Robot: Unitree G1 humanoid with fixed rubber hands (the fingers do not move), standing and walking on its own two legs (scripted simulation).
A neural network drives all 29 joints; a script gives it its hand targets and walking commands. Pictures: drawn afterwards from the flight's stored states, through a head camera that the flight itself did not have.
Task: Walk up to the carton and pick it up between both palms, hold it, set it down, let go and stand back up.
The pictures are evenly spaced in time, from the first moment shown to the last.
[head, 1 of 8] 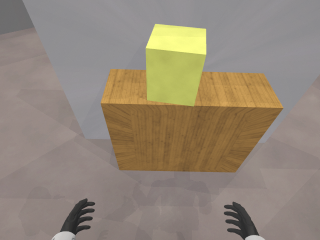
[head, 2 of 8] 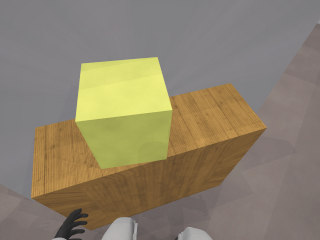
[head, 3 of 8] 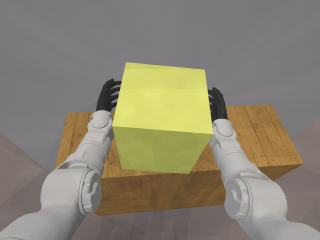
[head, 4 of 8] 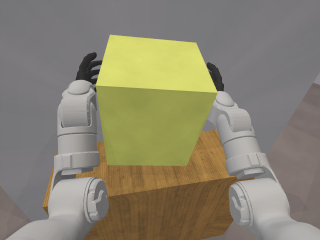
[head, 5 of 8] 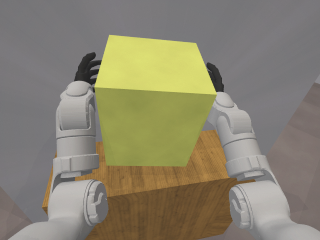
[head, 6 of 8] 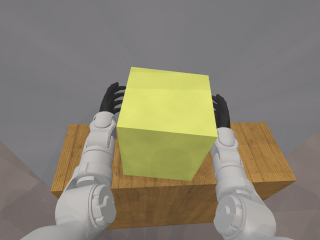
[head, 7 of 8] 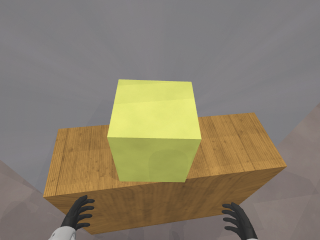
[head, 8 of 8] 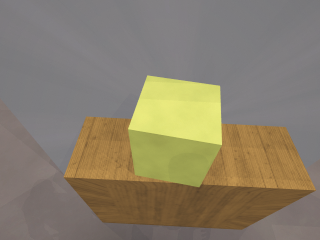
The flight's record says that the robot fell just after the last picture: no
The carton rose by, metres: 0.21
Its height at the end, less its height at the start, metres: +0.00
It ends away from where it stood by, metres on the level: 0.02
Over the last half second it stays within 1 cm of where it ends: yes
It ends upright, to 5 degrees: yes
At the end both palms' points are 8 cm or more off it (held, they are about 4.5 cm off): yes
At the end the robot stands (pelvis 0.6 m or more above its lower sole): yes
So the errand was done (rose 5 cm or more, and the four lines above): yes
